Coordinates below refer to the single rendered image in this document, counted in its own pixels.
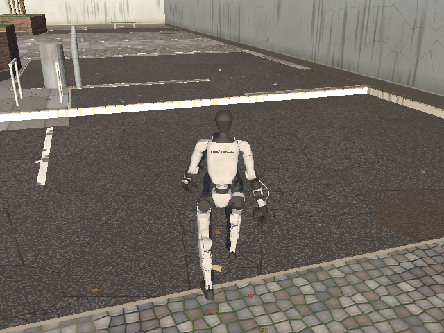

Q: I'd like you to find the robot right foot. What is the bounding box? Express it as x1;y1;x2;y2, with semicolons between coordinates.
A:
228;251;237;260

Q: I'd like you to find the right robot forearm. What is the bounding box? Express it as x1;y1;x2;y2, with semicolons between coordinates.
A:
250;169;266;207

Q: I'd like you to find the humanoid robot torso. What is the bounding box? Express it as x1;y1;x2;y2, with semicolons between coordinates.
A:
207;136;239;208

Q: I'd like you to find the right robot hand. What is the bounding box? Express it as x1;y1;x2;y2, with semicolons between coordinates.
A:
252;205;268;226

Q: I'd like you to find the left robot upper arm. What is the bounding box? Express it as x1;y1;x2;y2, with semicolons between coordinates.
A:
187;139;209;174

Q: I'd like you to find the right robot upper arm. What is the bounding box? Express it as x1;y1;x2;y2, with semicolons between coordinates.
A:
237;140;256;180

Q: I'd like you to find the left robot forearm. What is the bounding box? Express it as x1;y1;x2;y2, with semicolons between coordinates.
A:
182;164;194;184

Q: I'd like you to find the left robot hand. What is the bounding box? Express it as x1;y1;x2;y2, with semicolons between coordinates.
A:
182;181;198;193

